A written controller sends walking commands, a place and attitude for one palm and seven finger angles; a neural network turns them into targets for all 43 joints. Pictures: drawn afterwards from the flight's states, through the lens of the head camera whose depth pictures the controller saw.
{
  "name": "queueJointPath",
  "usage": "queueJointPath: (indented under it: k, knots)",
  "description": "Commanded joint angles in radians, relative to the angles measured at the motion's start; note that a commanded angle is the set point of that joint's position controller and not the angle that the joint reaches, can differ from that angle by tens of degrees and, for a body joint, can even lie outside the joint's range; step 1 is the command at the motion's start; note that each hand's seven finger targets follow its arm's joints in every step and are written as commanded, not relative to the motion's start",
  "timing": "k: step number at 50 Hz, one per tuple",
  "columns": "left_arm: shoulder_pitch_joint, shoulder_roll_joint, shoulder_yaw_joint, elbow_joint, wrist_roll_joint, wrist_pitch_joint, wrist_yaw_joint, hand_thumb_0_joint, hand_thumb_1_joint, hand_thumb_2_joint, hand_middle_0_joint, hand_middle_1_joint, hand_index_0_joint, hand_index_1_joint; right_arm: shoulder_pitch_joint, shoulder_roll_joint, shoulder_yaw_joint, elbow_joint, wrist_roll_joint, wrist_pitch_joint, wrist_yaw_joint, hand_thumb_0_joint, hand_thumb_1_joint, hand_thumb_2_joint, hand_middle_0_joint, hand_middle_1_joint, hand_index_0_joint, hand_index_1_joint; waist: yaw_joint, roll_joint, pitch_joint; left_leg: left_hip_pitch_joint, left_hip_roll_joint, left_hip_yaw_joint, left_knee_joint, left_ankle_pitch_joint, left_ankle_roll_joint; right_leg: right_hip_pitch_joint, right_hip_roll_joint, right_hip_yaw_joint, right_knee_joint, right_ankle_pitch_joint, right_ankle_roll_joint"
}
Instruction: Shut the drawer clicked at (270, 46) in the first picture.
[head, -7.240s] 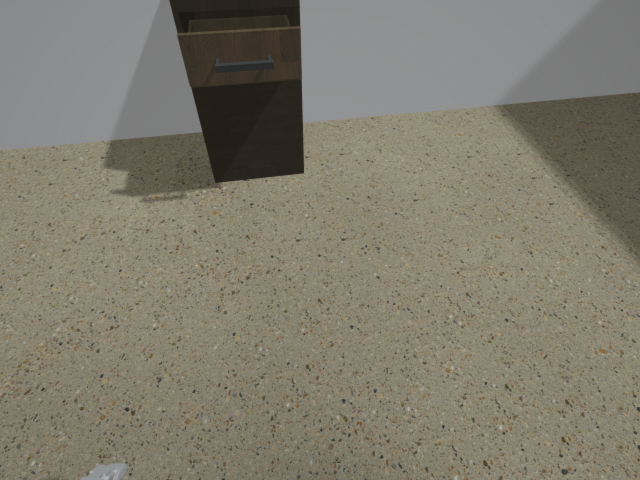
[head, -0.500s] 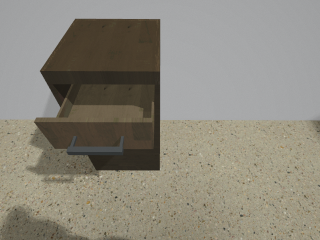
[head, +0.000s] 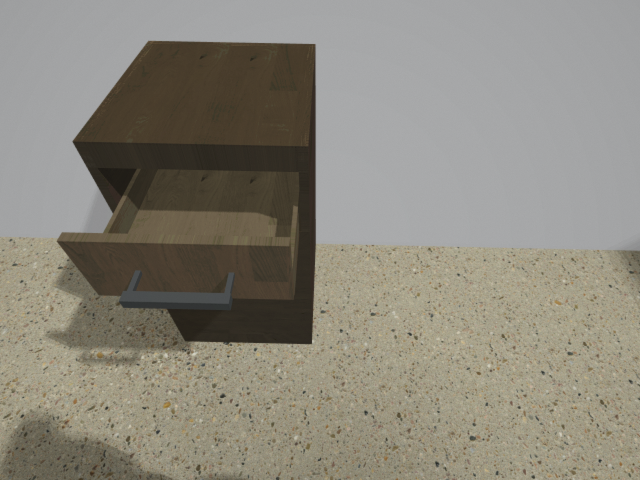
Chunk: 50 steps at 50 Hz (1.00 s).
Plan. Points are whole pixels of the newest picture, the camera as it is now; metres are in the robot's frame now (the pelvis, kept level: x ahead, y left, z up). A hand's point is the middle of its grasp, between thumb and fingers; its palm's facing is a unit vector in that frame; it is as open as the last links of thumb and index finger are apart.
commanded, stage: shuffle to correct the standing spot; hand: left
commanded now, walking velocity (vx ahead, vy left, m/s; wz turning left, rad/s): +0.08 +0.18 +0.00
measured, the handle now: (180, 289) +0.43 +0.28 -0.10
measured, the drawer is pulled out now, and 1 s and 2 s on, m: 0.19 0.19 0.19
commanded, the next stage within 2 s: come to a stop and stand still in 0.14 s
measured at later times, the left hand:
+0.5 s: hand out of the picture +0.07 +0.21 -0.17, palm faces +0.04 -0.97 -0.24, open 7.3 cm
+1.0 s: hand out of the picture +0.04 +0.20 -0.17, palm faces +0.01 -0.97 -0.24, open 7.3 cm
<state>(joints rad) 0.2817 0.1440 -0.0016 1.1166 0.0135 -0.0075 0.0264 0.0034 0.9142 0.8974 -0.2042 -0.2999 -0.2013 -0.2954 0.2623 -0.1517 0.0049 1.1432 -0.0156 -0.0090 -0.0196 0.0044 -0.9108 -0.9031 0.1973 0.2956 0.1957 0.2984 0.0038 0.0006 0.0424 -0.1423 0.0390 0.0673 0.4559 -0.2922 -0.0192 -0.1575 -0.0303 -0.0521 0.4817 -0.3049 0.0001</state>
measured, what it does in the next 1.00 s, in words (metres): stands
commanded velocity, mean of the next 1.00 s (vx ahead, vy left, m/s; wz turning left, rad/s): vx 0.01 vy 0.02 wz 0.00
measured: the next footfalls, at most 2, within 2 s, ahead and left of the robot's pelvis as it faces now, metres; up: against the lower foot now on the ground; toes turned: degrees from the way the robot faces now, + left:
none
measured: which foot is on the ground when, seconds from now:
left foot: down 0.00-1.00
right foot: down 0.00-1.00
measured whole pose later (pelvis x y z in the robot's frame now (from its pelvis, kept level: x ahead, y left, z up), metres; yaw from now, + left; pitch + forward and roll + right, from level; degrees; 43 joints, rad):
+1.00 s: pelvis +0.03 +0.01 +0.00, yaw +1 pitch +1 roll +0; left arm 0.27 0.18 -0.01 1.06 0.01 -0.03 0.03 0.00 0.92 0.90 -0.21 -0.30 -0.20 -0.30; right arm 0.27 -0.19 -0.02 1.06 -0.02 -0.01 -0.03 0.00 -0.91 -0.90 0.20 0.30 0.20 0.30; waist -0.02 0.03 0.04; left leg -0.15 0.03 0.06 0.50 -0.36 0.00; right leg -0.23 0.02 -0.11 0.50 -0.29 -0.06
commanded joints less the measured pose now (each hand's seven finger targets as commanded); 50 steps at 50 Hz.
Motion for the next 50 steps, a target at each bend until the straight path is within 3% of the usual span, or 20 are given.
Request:
queueJointPath:
  k: [1, 6, 8, 9, 11, 12, 14, 18, 20, 22, 24, 25, 29, 42, 43, 44, 45, 47, 48, 50]
  knots:
    - [0.082, 0.161, 0.041, -0.039, 0.004, -0.013, 0.012, 0.000, 0.900, 0.900, -0.200, -0.300, -0.200, -0.300, 0.051, -0.086, -0.015, -0.053, 0.000, 0.003, -0.002, 0.000, -0.900, -0.900, 0.200, 0.300, 0.200, 0.300, 0.020, -0.075, 0.046, -0.132, 0.005, -0.006, 0.027, 0.017, 0.023, -0.004, -0.162, 0.175, -0.129, 0.113, -0.085]
    - [0.090, 0.184, 0.068, -0.063, 0.010, -0.009, 0.016, 0.000, 0.900, 0.900, -0.200, -0.300, -0.200, -0.300, 0.057, -0.074, -0.024, -0.086, -0.002, 0.008, 0.002, 0.000, -0.900, -0.900, 0.200, 0.300, 0.200, 0.300, 0.020, -0.161, 0.067, -0.167, -0.002, 0.017, 0.100, -0.058, 0.019, -0.033, -0.257, 0.248, -0.147, 0.170, -0.144]
    - [0.067, 0.174, 0.073, -0.082, 0.011, -0.002, 0.014, 0.000, 0.900, 0.900, -0.200, -0.300, -0.200, -0.300, 0.098, -0.079, -0.027, -0.080, -0.001, 0.004, 0.004, 0.000, -0.900, -0.900, 0.200, 0.300, 0.200, 0.300, 0.002, -0.113, 0.052, -0.085, -0.002, 0.020, 0.028, 0.010, 0.026, -0.078, -0.210, 0.175, -0.083, 0.150, -0.118]
    - [0.047, 0.160, 0.074, -0.092, 0.012, 0.004, 0.013, 0.000, 0.900, 0.900, -0.200, -0.300, -0.200, -0.300, 0.135, -0.093, -0.029, -0.073, -0.002, -0.001, 0.004, 0.000, -0.900, -0.900, 0.200, 0.300, 0.200, 0.300, -0.014, -0.029, 0.044, -0.034, 0.020, -0.013, -0.008, 0.099, 0.040, -0.113, -0.158, 0.115, -0.009, 0.104, -0.093]
    - [0.011, 0.098, 0.063, -0.124, 0.014, 0.013, 0.007, 0.000, 0.900, 0.900, -0.200, -0.300, -0.200, -0.300, 0.193, -0.162, -0.041, -0.067, -0.010, -0.004, -0.003, 0.000, -0.900, -0.900, 0.200, 0.300, 0.200, 0.300, -0.029, 0.224, 0.038, 0.038, 0.176, -0.207, -0.105, 0.262, 0.145, -0.243, -0.009, -0.070, 0.225, -0.138, -0.030]
    - [-0.016, 0.078, 0.054, -0.141, 0.016, 0.014, 0.008, 0.000, 0.900, 0.900, -0.200, -0.300, -0.200, -0.300, 0.216, -0.163, -0.040, -0.070, -0.011, -0.002, -0.009, 0.000, -0.900, -0.900, 0.200, 0.300, 0.200, 0.300, -0.041, 0.259, 0.054, 0.066, 0.222, -0.278, -0.154, 0.316, 0.206, -0.341, 0.014, -0.066, 0.356, -0.292, -0.029]
    - [-0.047, 0.065, 0.049, -0.151, 0.011, 0.007, 0.005, 0.000, 0.900, 0.900, -0.200, -0.300, -0.200, -0.300, 0.201, -0.136, -0.032, -0.085, -0.015, -0.010, -0.016, 0.000, -0.900, -0.900, 0.200, 0.300, 0.200, 0.300, -0.037, 0.168, 0.053, 0.076, 0.257, -0.296, -0.126, 0.504, 0.262, -0.391, -0.027, -0.013, 0.476, -0.296, -0.040]
    - [0.008, 0.036, 0.035, -0.117, 0.001, 0.000, -0.003, 0.000, 0.900, 0.900, -0.200, -0.300, -0.200, -0.300, 0.104, -0.127, -0.022, -0.099, -0.014, -0.027, -0.025, 0.000, -0.900, -0.900, 0.200, 0.300, 0.200, 0.300, 0.015, 0.096, 0.001, 0.002, 0.194, -0.161, -0.080, 0.651, 0.203, -0.161, -0.023, -0.017, 0.203, -0.104, -0.021]
    - [0.076, 0.064, 0.034, -0.084, 0.000, -0.013, 0.001, 0.000, 0.900, 0.900, -0.200, -0.300, -0.200, -0.300, 0.083, -0.118, -0.020, -0.090, -0.002, -0.031, -0.029, 0.000, -0.900, -0.900, 0.200, 0.300, 0.200, 0.300, 0.044, 0.026, -0.038, -0.029, 0.138, -0.120, -0.005, 0.533, 0.128, 0.004, -0.035, 0.023, -0.042, 0.157, -0.020]
    - [0.089, 0.132, 0.030, -0.060, -0.007, -0.028, 0.007, 0.000, 0.900, 0.900, -0.200, -0.300, -0.200, -0.300, 0.110, -0.076, -0.013, -0.084, 0.010, -0.032, -0.024, 0.000, -0.900, -0.900, 0.200, 0.300, 0.200, 0.300, 0.010, -0.061, -0.062, -0.113, 0.046, -0.065, -0.023, 0.129, 0.048, 0.095, -0.197, 0.187, -0.039, 0.528, -0.087]
    - [0.046, 0.123, 0.026, -0.056, -0.007, -0.030, 0.013, 0.000, 0.900, 0.900, -0.200, -0.300, -0.200, -0.300, 0.120, -0.054, -0.012, -0.051, 0.006, -0.018, -0.022, 0.000, -0.900, -0.900, 0.200, 0.300, 0.200, 0.300, -0.007, -0.172, -0.027, -0.080, 0.036, -0.053, -0.042, 0.139, 0.030, 0.064, -0.173, 0.143, -0.012, 0.684, -0.095]
    - [0.041, 0.116, 0.024, -0.058, -0.007, -0.029, 0.015, 0.000, 0.900, 0.900, -0.200, -0.300, -0.200, -0.300, 0.129, -0.053, -0.010, -0.041, 0.007, -0.015, -0.021, 0.000, -0.900, -0.900, 0.200, 0.300, 0.200, 0.300, -0.006, -0.183, -0.031, -0.067, 0.042, -0.048, -0.056, 0.142, 0.028, 0.061, -0.162, 0.122, -0.023, 0.676, -0.084]
    - [0.021, 0.101, 0.022, -0.067, -0.009, -0.024, 0.020, 0.000, 0.900, 0.900, -0.200, -0.300, -0.200, -0.300, 0.123, -0.058, -0.007, -0.012, 0.002, -0.026, -0.025, 0.000, -0.900, -0.900, 0.200, 0.300, 0.200, 0.300, 0.002, -0.004, -0.039, 0.009, 0.080, -0.074, -0.097, 0.406, 0.041, 0.049, -0.103, 0.083, -0.008, 0.543, -0.060]
    - [0.024, 0.105, 0.019, -0.043, -0.006, -0.022, 0.013, 0.000, 0.900, 0.900, -0.200, -0.300, -0.200, -0.300, 0.102, -0.064, 0.000, -0.002, 0.001, -0.020, -0.027, 0.000, -0.900, -0.900, 0.200, 0.300, 0.200, 0.300, 0.002, 0.000, -0.001, 0.010, 0.083, -0.064, -0.128, 0.271, 0.040, 0.039, -0.094, 0.091, -0.087, 0.428, -0.060]
    - [0.020, 0.271, 0.012, -0.107, -0.002, -0.034, 0.016, 0.000, 0.900, 0.900, -0.200, -0.300, -0.200, -0.300, -0.012, -0.202, -0.036, -0.123, -0.006, -0.002, -0.021, 0.000, -0.900, -0.900, 0.200, 0.300, 0.200, 0.300, -0.005, -0.016, 0.139, -0.044, 0.027, -0.099, -0.096, 0.226, 0.052, -0.081, -0.044, 0.118, -0.065, 0.326, -0.030]
    - [0.011, 0.217, 0.031, -0.110, -0.004, -0.032, 0.020, 0.000, 0.900, 0.900, -0.200, -0.300, -0.200, -0.300, 0.026, -0.175, -0.051, -0.136, -0.005, -0.021, -0.021, 0.000, -0.900, -0.900, 0.200, 0.300, 0.200, 0.300, -0.004, 0.060, 0.047, -0.076, 0.064, -0.090, -0.038, 0.145, 0.054, -0.079, -0.095, 0.144, -0.058, 0.153, -0.046]
    - [0.008, 0.213, 0.028, -0.120, -0.004, -0.043, 0.019, 0.000, 0.900, 0.900, -0.200, -0.300, -0.200, -0.300, 0.031, -0.157, -0.048, -0.140, -0.006, -0.025, -0.020, 0.000, -0.900, -0.900, 0.200, 0.300, 0.200, 0.300, -0.012, 0.084, -0.059, -0.053, 0.052, -0.096, -0.004, 0.160, 0.060, -0.028, -0.110, 0.172, -0.057, 0.231, -0.074]
    - [0.022, 0.198, 0.023, -0.116, -0.002, -0.052, 0.020, 0.000, 0.900, 0.900, -0.200, -0.300, -0.200, -0.300, 0.037, -0.134, -0.046, -0.149, 0.001, -0.022, -0.018, 0.000, -0.900, -0.900, 0.200, 0.300, 0.200, 0.300, -0.016, -0.032, -0.117, -0.068, 0.028, -0.072, 0.048, 0.080, 0.049, 0.019, -0.150, 0.206, -0.101, 0.285, -0.091]
    - [0.035, 0.195, 0.020, -0.118, -0.001, -0.054, 0.023, 0.000, 0.900, 0.900, -0.200, -0.300, -0.200, -0.300, 0.047, -0.125, -0.036, -0.158, -0.002, -0.019, -0.013, 0.000, -0.900, -0.900, 0.200, 0.300, 0.200, 0.300, -0.014, -0.108, -0.133, -0.089, 0.016, -0.056, 0.061, 0.064, 0.049, 0.075, -0.162, 0.221, -0.095, 0.442, -0.087]
    - [0.016, 0.217, 0.028, -0.113, -0.002, -0.052, 0.025, 0.000, 0.900, 0.900, -0.200, -0.300, -0.200, -0.300, 0.028, -0.156, -0.046, -0.160, 0.003, -0.013, -0.013, 0.000, -0.900, -0.900, 0.200, 0.300, 0.200, 0.300, -0.023, -0.111, -0.075, -0.093, 0.020, -0.066, 0.057, 0.037, 0.050, 0.033, -0.176, 0.199, -0.103, 0.431, -0.100]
